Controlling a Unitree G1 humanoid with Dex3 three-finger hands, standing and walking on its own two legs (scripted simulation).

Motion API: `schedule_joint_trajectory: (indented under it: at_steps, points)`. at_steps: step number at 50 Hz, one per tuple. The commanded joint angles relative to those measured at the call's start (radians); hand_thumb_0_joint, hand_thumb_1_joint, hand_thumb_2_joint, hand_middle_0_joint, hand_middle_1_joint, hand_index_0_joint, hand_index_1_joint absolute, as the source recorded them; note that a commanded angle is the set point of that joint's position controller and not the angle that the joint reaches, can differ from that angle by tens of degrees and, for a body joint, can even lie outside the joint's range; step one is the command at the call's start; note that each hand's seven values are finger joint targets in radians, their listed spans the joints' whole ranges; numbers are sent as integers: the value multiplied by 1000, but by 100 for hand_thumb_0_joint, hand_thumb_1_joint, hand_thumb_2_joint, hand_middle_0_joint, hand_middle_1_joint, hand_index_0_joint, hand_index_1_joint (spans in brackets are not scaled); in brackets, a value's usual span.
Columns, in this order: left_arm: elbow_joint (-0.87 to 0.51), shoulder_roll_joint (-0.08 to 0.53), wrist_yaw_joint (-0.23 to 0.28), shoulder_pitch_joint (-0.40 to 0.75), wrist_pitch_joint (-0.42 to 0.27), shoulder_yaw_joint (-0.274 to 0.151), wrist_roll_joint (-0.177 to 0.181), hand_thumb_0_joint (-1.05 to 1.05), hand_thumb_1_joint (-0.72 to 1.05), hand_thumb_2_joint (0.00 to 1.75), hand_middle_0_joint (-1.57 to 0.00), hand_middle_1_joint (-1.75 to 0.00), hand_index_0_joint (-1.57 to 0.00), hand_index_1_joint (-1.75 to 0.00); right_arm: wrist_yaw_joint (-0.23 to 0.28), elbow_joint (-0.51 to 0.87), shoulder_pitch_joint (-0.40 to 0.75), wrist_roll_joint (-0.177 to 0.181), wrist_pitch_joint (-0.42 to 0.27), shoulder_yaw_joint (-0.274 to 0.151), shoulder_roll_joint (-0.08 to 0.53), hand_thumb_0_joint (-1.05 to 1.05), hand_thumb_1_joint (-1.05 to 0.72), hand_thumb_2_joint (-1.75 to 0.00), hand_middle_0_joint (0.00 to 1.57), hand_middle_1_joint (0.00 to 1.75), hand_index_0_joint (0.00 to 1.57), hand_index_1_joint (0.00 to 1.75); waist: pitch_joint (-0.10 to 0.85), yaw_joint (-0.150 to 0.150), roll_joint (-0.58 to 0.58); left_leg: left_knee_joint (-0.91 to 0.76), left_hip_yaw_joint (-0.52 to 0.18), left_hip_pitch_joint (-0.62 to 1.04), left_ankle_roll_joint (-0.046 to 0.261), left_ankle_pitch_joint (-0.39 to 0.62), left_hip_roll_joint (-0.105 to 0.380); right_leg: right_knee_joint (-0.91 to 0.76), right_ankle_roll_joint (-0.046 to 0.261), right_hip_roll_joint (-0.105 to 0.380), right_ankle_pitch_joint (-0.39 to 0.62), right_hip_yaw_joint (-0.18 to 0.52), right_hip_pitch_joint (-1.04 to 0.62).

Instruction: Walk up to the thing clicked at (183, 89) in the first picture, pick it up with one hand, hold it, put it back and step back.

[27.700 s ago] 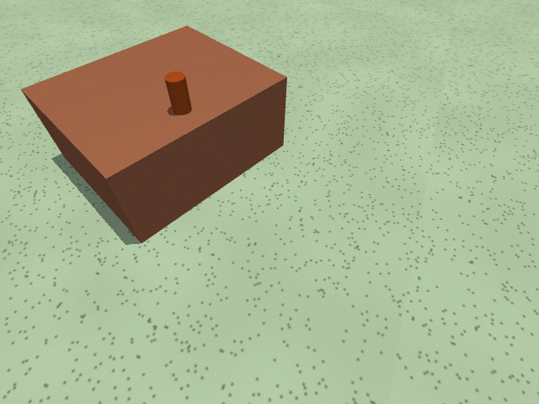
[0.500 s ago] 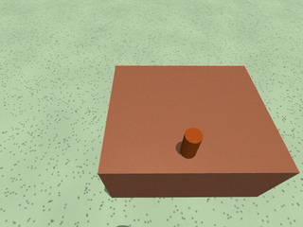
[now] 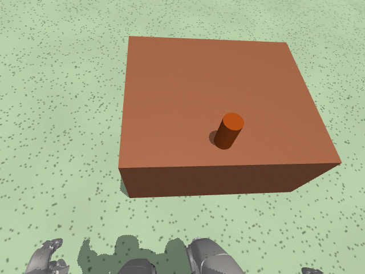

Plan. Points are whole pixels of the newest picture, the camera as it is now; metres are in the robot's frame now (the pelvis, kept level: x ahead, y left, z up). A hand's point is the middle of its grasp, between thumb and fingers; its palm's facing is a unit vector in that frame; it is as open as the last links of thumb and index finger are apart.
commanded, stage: step back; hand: right
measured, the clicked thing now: (227, 132) +0.58 -0.22 -0.27
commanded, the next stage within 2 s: none
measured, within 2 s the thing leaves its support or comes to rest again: neither
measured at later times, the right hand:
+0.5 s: hand out of the picture -0.02 -0.28 -0.15, palm faces -0.03 +0.90 -0.43, open 7.4 cm
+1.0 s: hand out of the picture -0.16 -0.33 -0.15, palm faces +0.05 +0.90 -0.43, open 7.4 cm
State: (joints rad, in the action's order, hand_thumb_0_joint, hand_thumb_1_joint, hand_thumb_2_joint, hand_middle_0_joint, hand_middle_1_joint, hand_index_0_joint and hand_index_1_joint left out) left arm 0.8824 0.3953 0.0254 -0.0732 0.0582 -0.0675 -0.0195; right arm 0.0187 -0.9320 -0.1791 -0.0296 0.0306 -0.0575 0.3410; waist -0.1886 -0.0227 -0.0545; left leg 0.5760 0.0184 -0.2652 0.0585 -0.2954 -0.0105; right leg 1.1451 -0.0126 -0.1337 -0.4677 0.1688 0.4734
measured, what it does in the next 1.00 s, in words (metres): walks backwards: right foot, then left foot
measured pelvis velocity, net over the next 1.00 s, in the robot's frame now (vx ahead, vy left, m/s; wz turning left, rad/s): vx -0.28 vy -0.05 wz -0.08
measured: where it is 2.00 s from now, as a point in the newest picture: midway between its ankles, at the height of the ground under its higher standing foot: outside the picture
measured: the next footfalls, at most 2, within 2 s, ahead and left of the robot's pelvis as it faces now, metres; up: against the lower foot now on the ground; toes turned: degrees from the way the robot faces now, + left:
right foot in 0.20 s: -0.02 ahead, -0.13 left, +0.00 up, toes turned +1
left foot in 0.52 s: -0.10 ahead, +0.10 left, +0.00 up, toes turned -2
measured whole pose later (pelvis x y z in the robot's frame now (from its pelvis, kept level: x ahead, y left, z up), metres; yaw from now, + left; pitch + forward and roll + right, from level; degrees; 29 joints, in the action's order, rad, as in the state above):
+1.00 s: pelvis -0.28 -0.05 -0.02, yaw -5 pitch -2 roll -1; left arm 0.85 0.38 -0.02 -0.22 0.06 -0.09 -0.04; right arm 0.02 -0.80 -0.12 -0.02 0.05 -0.06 0.41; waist -0.16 0.01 0.03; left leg 0.74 -0.06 -0.49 -0.01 -0.33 0.05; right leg 0.68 0.00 -0.03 -0.41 0.03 0.24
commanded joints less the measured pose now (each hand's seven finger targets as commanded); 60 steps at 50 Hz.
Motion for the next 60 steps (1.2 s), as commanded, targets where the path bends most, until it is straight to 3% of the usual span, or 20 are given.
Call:
schedule_joint_trajectory:
  at_steps: [1, 5, 9, 10, 11, 12, 17, 22, 24, 25, 27, 31, 35, 41, 46, 47, 48, 49, 53, 60]
  points:
    - [-109, 160, 2, -3, -22, -46, 0, 0, 90, 90, -20, -30, -20, -30, 28, 88, -47, 7, -34, -71, 280, 0, -90, -90, 20, 30, 20, 30, 235, -27, 175, -71, -257, 341, 146, 702, 260, -161, -18, 49, -26, -10, 75]
    - [-101, 144, -5, -73, -26, -46, -2, 0, 90, 90, -20, -30, -20, -30, 23, 119, -10, 8, -28, -73, 297, 0, -90, -90, 20, 30, 20, 30, 278, -6, 206, -55, -245, 279, 158, 584, 269, -396, 4, 98, 7, -91, -69]
    - [-57, 147, -8, -178, -41, -57, -16, 0, 90, 90, -20, -30, -20, -30, 12, 135, 45, 21, -16, -59, 286, 0, -90, -90, 20, 30, 20, 30, 290, 48, 150, 10, -211, 84, 81, 402, 230, -724, 48, 119, 288, -110, -312]
    - [-69, 204, -6, -170, -48, -72, -26, 0, 90, 90, -20, -30, -20, -30, 8, 144, 42, 28, -18, -49, 254, 0, -90, -90, 20, 30, 20, 30, 298, 40, 36, 75, -177, -57, 26, 261, 161, -708, 91, 222, 411, 56, -384]
    - [-86, 270, -12, -120, -43, -87, -9, 0, 90, 90, -20, -30, -20, -30, 9, 149, 80, 34, -14, -42, 213, 0, -90, -90, 20, 30, 20, 30, 229, 50, -142, 232, -74, -139, -38, -32, -36, -764, 226, 368, 498, 233, -300]
    - [-123, 301, -12, -70, -48, -89, -20, 0, 90, 90, -20, -30, -20, -30, 18, 139, 80, 28, -5, -49, 223, 0, -90, -90, 20, 30, 20, 30, 182, 62, -219, 467, -82, -135, -55, -334, -78, -809, 342, 513, 561, 372, -184]
    - [-169, 195, 3, -9, -41, -67, -13, 0, 90, 90, -20, -30, -20, -30, 18, 112, -21, 37, -19, -36, 239, 0, -90, -90, 20, 30, 20, 30, 191, 29, -87, 527, -131, -165, -71, -219, -90, -674, 241, 339, 740, 78, -267]
    - [-187, 198, -2, -72, -25, -62, -16, 0, 90, 90, -20, -30, -20, -30, 15, 129, -29, 20, -28, -34, 211, 0, -90, -90, 20, 30, 20, 30, 243, 57, -144, 117, -39, -138, -65, -196, -34, -606, 219, 338, 722, 79, -427]
    - [-201, 209, -9, -39, -13, -58, -1, 0, 90, 90, -20, -30, -20, -30, 12, 103, -97, 12, -40, -42, 204, 0, -90, -90, 20, 30, 20, 30, 269, 12, -92, -180, -8, 18, -48, 87, -22, -514, 163, 302, 639, 33, -369]
    - [-206, 176, -12, -62, -5, -45, 1, 0, 90, 90, -20, -30, -20, -30, 12, 113, -76, -5, -47, -55, 234, 0, -90, -90, 20, 30, 20, 30, 272, 29, -35, -207, -131, 119, -23, 198, 55, -470, 110, 251, 488, 18, -237]
    - [-220, 170, 3, -15, -4, -56, 1, 0, 90, 90, -20, -30, -20, -30, 5, 147, -43, -9, -48, -93, 414, 0, -90, -90, 20, 30, 20, 30, 254, -19, 272, -219, -533, 84, 197, 535, 429, -128, 24, 41, -187, -37, -9]
    - [-160, 170, 3, -83, 1, -67, 9, 0, 90, 90, -20, -30, -20, -30, 22, 157, 65, -6, -53, -62, 292, 0, -90, -90, 20, 30, 20, 30, 173, 59, 166, -159, -273, 59, 134, 605, 274, 146, 30, 14, -42, 67, 40]
    - [-150, 171, -5, -124, 2, -77, -6, 0, 90, 90, -20, -30, -20, -30, 25, 175, 22, 0, -49, -68, 267, 0, -90, -90, 20, 30, 20, 30, 195, 30, 165, -151, -242, 142, 166, 546, 265, 134, -20, 15, -15, 39, 49]
    - [-155, 165, -22, -119, -1, -69, -7, 0, 90, 90, -20, -30, -20, -30, 23, 193, -5, -6, -42, -82, 307, 0, -90, -90, 20, 30, 20, 30, 257, -10, 232, -143, -257, 192, 186, 370, 295, -180, -25, 87, -46, -42, -38]
    - [-60, 154, -35, -303, -14, -74, -10, 0, 90, 90, -20, -30, -20, -30, 11, 212, 70, -2, -10, -72, 332, 0, -90, -90, 20, 30, 20, 30, 306, 75, 247, -58, -186, -15, 96, 232, 230, -692, 39, 112, 154, -180, -353]
    - [-60, 188, -33, -301, -20, -86, -25, 0, 90, 90, -20, -30, -20, -30, 8, 213, 55, 7, -5, -58, 287, 0, -90, -90, 20, 30, 20, 30, 258, 73, 149, 16, -174, -155, 36, 72, 158, -724, 54, 154, 142, -81, -379]
    - [-89, 275, -35, -272, -25, -106, -35, 0, 90, 90, -20, -30, -20, -30, 9, 226, 34, 15, -6, -35, 205, 0, -90, -90, 20, 30, 20, 30, 201, 67, -130, 213, -97, -356, -36, -188, -27, -804, 115, 363, 61, 243, -352]
    - [-143, 381, -32, -172, -20, -122, -37, 0, 90, 90, -20, -30, -20, -30, 31, 240, 96, 13, -6, -56, 234, 0, -90, -90, 20, 30, 20, 30, 154, 109, -252, 447, -119, -289, -72, -340, -78, -881, 289, 551, 101, 401, -77]
    - [-184, 228, -9, 26, -34, -80, -29, 0, 90, 90, -20, -30, -20, -30, 27, 156, -26, 28, -14, -44, 248, 0, -90, -90, 20, 30, 20, 30, 119, -9, -115, 648, -158, -213, -74, -150, -107, -735, 203, 364, 441, 35, -67]
    - [-183, 228, 6, -92, -20, -72, -19, 0, 90, 90, -20, -30, -20, -30, 17, 157, -38, 6, -29, -31, 215, 0, -90, -90, 20, 30, 20, 30, 205, 71, -159, 157, -35, -174, -63, -186, -24, -591, 199, 397, 674, 31, -388]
